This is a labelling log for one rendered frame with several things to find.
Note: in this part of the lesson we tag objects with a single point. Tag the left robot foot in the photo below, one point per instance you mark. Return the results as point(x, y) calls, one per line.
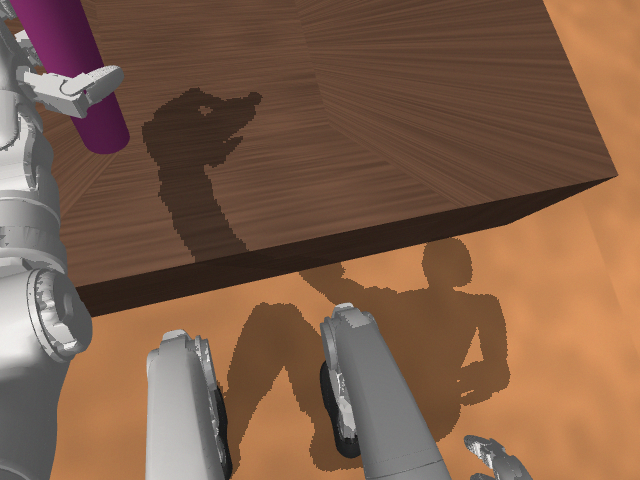
point(222, 435)

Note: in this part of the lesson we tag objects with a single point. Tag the right robot foot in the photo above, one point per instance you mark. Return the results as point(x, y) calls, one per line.
point(347, 447)

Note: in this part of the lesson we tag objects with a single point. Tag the bottle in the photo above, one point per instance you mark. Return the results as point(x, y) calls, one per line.
point(61, 36)

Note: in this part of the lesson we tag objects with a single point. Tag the right robot hand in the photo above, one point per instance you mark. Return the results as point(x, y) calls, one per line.
point(493, 455)

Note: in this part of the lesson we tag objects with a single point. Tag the left robot arm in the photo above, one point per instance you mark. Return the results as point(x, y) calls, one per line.
point(43, 322)

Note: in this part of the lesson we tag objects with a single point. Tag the left robot hand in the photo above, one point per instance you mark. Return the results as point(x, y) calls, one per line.
point(58, 93)

